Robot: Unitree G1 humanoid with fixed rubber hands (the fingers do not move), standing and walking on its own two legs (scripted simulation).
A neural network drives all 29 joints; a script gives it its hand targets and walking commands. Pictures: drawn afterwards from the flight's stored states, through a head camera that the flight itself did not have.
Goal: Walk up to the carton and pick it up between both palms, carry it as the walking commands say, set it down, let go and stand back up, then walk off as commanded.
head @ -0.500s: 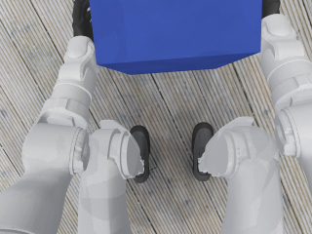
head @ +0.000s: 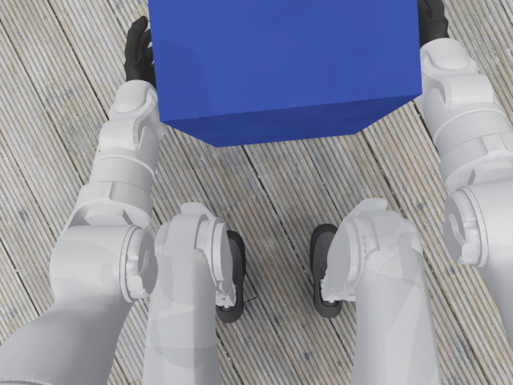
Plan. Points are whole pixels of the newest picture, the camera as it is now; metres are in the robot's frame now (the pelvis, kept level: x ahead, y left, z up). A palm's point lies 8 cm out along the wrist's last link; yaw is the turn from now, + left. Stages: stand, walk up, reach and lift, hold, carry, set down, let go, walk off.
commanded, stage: reach and lift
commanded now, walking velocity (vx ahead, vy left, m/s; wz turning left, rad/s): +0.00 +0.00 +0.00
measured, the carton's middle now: (280, 76) +0.53 -0.02 -0.18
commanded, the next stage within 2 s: none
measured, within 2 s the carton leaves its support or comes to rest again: neither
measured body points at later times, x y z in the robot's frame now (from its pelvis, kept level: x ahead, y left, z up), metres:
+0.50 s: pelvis +0.01 +0.00 +0.05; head +0.30 -0.03 +0.39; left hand +0.52 +0.17 -0.04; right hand +0.54 -0.21 -0.05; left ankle +0.12 +0.12 -0.35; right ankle +0.13 -0.10 -0.35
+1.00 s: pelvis +0.01 +0.00 +0.11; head +0.28 -0.03 +0.47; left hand +0.50 +0.17 +0.03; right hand +0.52 -0.21 +0.03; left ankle +0.12 +0.12 -0.35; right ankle +0.13 -0.10 -0.35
